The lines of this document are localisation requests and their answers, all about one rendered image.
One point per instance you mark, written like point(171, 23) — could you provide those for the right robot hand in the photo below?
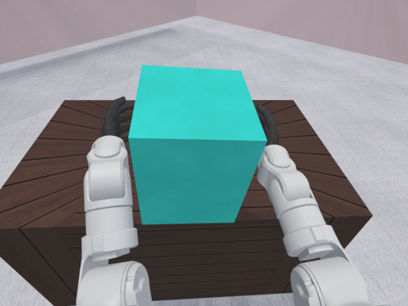
point(268, 125)

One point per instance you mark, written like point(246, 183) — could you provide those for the right robot forearm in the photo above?
point(306, 234)

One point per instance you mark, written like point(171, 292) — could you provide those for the left robot forearm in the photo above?
point(108, 205)

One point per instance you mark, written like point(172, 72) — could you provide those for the left robot upper arm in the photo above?
point(118, 284)

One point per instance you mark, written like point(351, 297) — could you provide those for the right robot upper arm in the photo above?
point(328, 282)

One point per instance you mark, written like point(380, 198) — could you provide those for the pedestal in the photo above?
point(42, 216)

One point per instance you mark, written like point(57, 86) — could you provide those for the carton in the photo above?
point(195, 141)

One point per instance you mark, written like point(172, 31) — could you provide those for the left robot hand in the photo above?
point(112, 120)

